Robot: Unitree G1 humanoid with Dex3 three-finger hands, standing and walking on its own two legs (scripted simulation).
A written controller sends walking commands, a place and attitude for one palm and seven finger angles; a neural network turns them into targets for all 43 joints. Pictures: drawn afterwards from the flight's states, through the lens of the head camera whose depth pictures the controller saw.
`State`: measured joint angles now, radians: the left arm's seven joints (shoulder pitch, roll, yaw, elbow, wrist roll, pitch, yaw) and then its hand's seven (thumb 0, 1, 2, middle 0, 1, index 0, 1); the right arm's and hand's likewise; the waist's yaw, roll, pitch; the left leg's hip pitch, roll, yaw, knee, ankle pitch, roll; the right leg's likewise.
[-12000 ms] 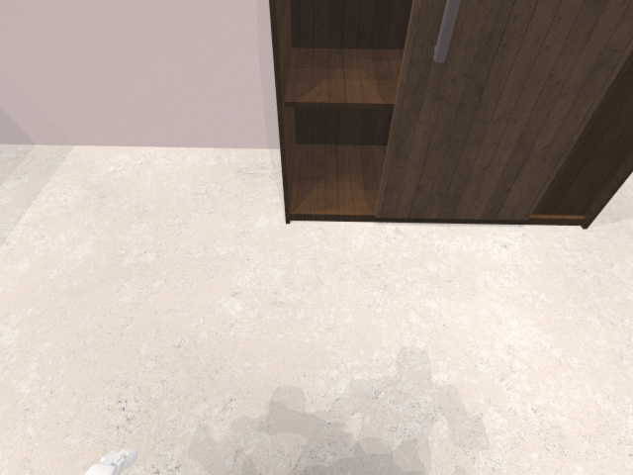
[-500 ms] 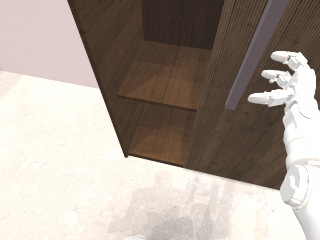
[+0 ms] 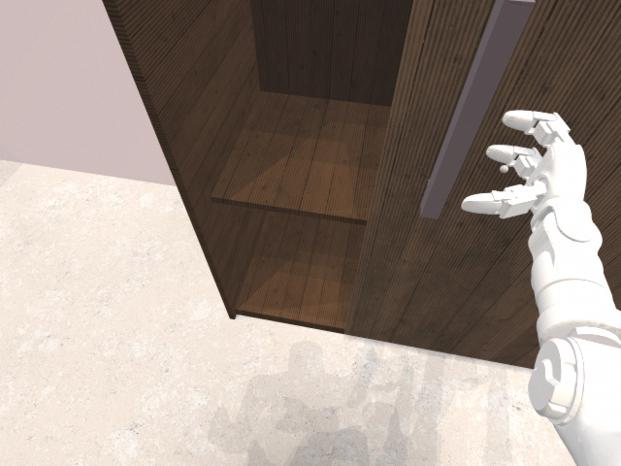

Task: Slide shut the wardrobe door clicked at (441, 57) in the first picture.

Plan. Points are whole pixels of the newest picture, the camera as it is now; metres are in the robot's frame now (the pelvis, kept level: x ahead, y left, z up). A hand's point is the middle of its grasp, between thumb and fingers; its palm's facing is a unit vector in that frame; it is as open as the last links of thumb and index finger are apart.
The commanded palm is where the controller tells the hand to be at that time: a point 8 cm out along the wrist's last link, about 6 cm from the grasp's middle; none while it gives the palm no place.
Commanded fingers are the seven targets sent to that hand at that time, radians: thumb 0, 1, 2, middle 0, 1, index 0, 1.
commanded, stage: move the hooked fingers beside the handle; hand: right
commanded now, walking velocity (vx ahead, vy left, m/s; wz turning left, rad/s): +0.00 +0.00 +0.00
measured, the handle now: (460, 120) +0.54 -0.10 +0.16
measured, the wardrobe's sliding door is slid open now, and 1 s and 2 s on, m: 0.37 0.37 0.37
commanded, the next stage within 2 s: feel for the door with the fingertips in 0.08 s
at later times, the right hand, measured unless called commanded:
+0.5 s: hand (478, 165) +0.48 -0.13 +0.14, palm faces +0.04 +1.00 +0.01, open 13.9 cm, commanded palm +0.45 -0.18 +0.13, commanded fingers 0.00 0.50 -0.30 0.30 1.20 0.30 1.20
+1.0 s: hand (483, 156) +0.50 -0.13 +0.14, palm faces +0.04 +1.00 +0.00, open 13.6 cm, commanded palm +0.48 -0.18 +0.13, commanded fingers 0.00 0.50 -0.30 0.30 1.20 0.30 1.20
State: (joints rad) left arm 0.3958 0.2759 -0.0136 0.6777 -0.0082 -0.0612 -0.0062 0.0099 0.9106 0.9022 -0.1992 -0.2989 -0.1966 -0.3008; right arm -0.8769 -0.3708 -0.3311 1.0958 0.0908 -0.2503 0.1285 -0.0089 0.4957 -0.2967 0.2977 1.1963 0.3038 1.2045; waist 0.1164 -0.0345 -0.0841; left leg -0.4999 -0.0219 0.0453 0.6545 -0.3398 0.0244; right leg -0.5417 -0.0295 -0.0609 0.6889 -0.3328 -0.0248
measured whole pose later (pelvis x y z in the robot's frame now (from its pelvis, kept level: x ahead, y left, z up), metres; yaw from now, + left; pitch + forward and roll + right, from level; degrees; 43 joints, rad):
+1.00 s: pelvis -0.01 +0.00 +0.00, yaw +0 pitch +12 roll +1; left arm 0.43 0.28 -0.02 0.71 0.01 -0.07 -0.02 0.01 0.91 0.90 -0.20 -0.30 -0.20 -0.30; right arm -1.03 -0.37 -0.33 1.23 0.05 -0.27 0.07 -0.01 0.50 -0.30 0.35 1.24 0.36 1.24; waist 0.15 -0.03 -0.08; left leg -0.57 -0.02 0.05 0.69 -0.33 0.02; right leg -0.62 -0.03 -0.05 0.72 -0.32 -0.03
